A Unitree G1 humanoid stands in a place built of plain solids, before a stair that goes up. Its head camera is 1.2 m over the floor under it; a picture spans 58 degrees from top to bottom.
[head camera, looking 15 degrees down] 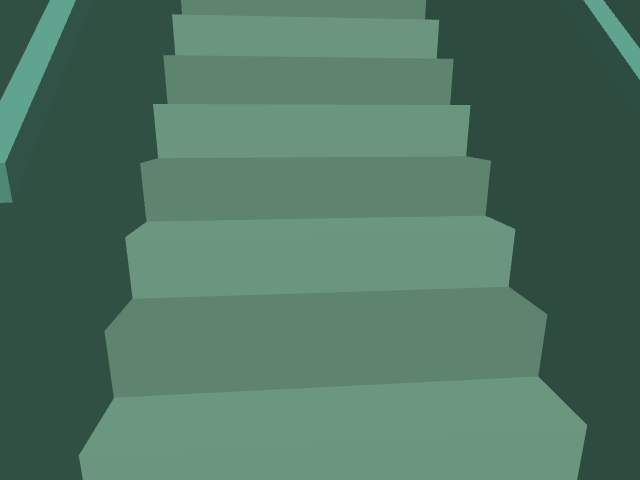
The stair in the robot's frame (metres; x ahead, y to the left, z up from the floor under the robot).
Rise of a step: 0.21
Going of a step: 0.23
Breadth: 1.30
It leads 5 degrees to the left of straight ahead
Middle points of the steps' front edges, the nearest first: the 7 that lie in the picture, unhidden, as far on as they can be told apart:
0.93 -0.06 0.43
1.16 -0.05 0.64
1.39 -0.03 0.85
1.62 -0.01 1.07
1.85 0.01 1.28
2.08 0.03 1.49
2.31 0.05 1.70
